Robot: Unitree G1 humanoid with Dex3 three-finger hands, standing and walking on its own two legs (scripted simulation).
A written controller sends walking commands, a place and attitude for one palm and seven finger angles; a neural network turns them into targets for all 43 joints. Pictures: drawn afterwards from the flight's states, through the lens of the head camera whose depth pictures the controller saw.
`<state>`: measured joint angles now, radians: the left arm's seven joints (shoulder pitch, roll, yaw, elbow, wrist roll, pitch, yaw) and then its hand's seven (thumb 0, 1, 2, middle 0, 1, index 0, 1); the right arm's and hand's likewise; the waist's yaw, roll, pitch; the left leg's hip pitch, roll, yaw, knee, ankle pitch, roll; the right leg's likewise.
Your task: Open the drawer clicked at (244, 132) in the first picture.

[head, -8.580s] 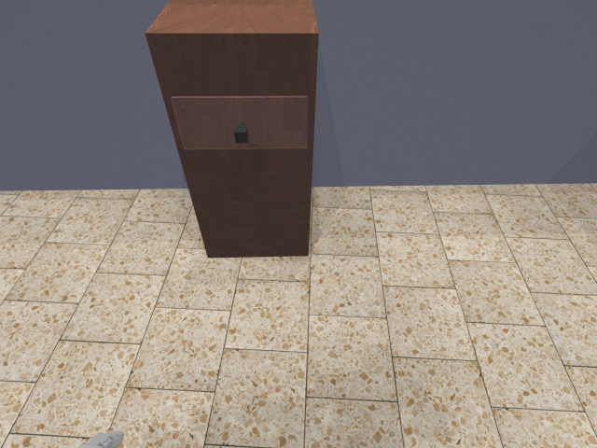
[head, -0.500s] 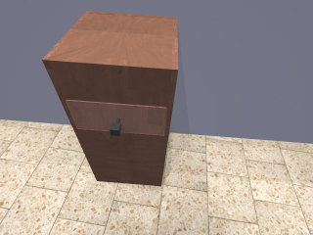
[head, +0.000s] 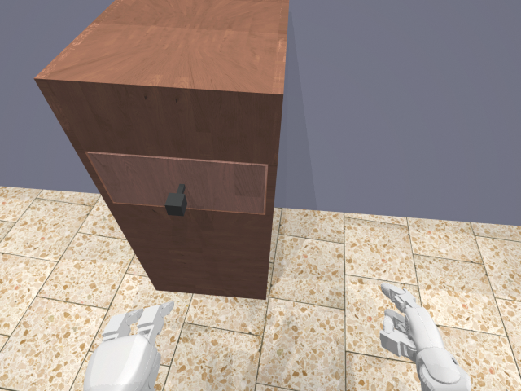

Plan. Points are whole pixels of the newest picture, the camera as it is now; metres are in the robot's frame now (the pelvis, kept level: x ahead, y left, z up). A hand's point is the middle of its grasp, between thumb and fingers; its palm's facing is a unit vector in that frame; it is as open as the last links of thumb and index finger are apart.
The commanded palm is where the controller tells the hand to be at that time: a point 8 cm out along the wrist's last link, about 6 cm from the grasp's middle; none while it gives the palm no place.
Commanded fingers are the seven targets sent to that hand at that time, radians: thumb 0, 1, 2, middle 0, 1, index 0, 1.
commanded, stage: raise the hand with hooked fingers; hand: left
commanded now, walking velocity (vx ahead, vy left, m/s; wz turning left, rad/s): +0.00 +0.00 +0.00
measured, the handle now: (178, 198) +0.50 +0.26 -0.09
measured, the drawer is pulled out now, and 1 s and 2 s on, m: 0.00 0.00 0.00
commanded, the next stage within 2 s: move the hooked fingers above the handle in 1.46 s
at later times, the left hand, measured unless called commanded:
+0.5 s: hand (139, 295) +0.24 +0.21 +0.02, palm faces -0.06 -0.08 -1.00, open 11.6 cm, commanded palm +0.22 +0.22 +0.08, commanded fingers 0.00 -0.22 0.42 -0.28 -1.02 -0.28 -1.02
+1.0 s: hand (111, 217) +0.31 +0.26 +0.10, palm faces +0.13 -0.07 -0.99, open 13.7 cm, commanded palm +0.28 +0.27 +0.15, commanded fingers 0.00 -0.50 0.30 -0.30 -1.20 -0.30 -1.20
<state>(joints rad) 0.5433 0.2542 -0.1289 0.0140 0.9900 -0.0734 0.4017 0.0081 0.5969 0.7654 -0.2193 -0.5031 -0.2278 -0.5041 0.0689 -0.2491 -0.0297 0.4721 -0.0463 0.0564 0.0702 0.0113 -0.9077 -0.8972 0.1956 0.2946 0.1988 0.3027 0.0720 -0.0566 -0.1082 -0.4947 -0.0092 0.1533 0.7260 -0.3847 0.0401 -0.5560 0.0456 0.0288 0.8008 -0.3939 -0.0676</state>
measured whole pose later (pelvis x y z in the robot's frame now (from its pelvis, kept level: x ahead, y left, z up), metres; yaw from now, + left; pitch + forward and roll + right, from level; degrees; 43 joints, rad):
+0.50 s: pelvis +0.02 -0.02 +0.00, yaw -3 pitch +10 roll +3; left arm 0.38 0.42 -0.01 -0.05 0.98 -0.03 0.33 0.00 0.00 0.52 -0.28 -0.88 -0.29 -0.88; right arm 0.14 -0.24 0.02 0.58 -0.05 0.12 0.00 0.01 -0.90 -0.90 0.20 0.30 0.20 0.30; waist 0.06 0.03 -0.08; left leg -0.48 -0.04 -0.03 0.71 -0.39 0.01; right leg -0.53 0.10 0.05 0.77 -0.39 -0.10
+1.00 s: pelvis +0.00 +0.04 +0.02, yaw -2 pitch +2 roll +0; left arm -0.06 0.42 -0.11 0.10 0.98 0.15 0.20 0.00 -0.47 0.31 -0.32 -1.19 -0.32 -1.19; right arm 0.10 -0.21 0.01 0.59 0.01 0.12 -0.04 0.01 -0.90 -0.90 0.20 0.29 0.20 0.30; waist 0.07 0.06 -0.06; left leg -0.29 -0.09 -0.04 0.57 -0.32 0.06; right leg -0.32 0.04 0.07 0.59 -0.31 -0.02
